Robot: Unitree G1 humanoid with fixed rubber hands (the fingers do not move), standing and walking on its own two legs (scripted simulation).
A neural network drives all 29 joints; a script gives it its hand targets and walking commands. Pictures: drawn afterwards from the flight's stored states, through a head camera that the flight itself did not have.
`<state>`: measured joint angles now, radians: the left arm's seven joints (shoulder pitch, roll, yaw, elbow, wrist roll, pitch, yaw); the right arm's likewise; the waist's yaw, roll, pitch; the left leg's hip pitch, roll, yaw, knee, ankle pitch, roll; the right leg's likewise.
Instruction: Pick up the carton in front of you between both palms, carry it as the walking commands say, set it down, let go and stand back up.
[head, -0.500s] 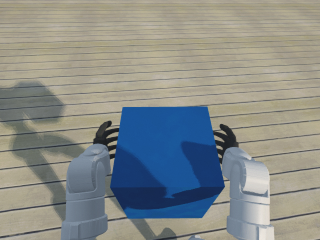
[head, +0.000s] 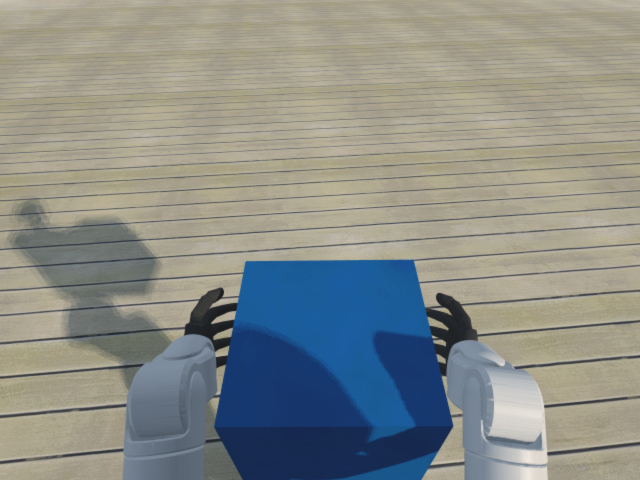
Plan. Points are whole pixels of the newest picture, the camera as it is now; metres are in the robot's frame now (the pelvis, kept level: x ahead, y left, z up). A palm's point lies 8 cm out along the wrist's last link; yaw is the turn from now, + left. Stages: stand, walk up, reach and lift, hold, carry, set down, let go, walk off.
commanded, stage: carry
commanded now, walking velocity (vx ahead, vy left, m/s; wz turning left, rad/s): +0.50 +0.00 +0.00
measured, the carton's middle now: (330, 383) +0.26 +0.00 +0.02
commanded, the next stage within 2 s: none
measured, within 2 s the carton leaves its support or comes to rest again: neither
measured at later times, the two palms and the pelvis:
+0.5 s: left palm (229, 195) +0.58 +0.18 +0.09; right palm (397, 199) +0.56 -0.12 +0.09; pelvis +0.31 +0.04 +0.00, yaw -2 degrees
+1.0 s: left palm (262, 131) +0.84 +0.15 +0.09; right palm (393, 134) +0.83 -0.15 +0.08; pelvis +0.57 +0.00 -0.01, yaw -1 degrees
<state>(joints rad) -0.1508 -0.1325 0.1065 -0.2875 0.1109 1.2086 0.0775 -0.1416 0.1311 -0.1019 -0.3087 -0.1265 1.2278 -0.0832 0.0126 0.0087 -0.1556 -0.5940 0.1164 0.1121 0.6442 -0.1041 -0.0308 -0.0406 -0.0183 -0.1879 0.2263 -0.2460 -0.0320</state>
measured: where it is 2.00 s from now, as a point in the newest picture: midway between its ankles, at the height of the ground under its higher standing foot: (321, 412)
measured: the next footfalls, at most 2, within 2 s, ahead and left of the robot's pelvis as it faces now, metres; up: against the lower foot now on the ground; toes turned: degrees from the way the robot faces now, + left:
left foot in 0.14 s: +0.29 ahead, +0.14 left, +0.00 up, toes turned +9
right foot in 0.64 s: +0.59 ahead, -0.10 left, +0.00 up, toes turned +0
